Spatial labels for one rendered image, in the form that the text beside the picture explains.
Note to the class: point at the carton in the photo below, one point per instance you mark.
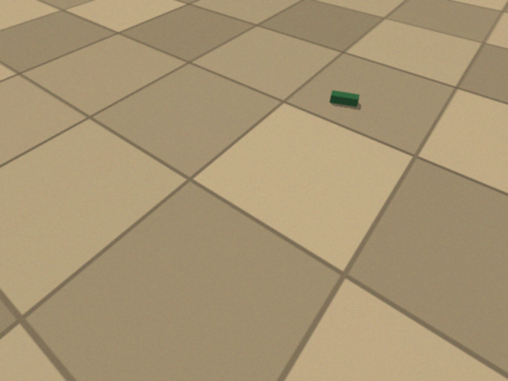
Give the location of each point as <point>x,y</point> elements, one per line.
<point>344,98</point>

